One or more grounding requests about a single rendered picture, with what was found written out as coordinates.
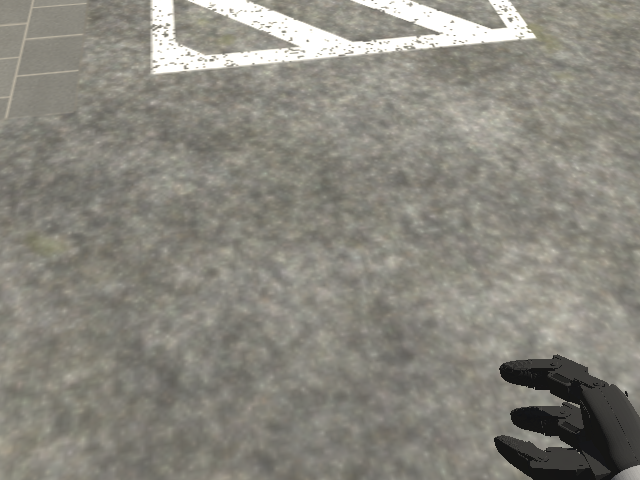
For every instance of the robot right hand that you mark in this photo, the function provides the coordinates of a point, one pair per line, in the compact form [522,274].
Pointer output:
[605,429]

